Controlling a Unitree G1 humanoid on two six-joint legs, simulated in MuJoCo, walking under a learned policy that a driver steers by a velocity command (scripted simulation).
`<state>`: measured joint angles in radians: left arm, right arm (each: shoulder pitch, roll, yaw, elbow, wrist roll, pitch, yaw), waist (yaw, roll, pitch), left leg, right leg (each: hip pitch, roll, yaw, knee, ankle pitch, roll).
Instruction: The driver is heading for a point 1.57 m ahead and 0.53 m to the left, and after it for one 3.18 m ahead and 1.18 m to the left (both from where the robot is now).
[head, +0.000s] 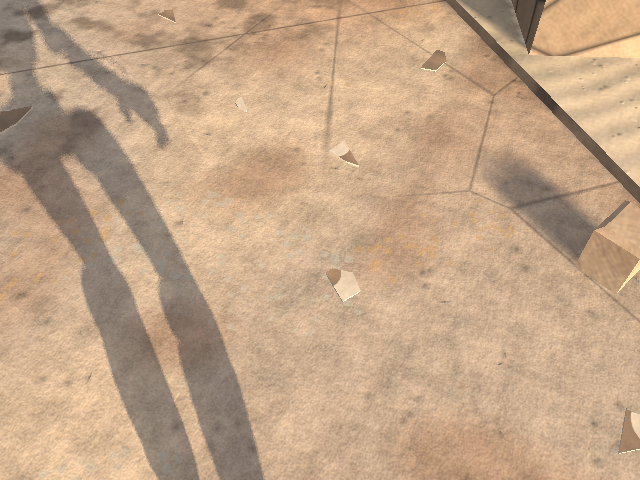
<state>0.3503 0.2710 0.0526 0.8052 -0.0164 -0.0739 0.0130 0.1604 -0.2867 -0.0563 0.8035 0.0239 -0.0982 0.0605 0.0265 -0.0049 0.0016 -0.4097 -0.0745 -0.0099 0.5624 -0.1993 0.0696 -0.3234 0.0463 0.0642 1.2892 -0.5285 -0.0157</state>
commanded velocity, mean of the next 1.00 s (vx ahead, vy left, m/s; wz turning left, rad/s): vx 0.50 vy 0.00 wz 0.53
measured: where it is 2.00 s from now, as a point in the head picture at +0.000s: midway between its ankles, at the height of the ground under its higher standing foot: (164, 272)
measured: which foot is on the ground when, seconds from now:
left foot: down 0.00-0.38, up 0.40-0.86, down 0.88-1.00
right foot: up 0.00-0.36, down 0.38-0.90, up 0.92-1.00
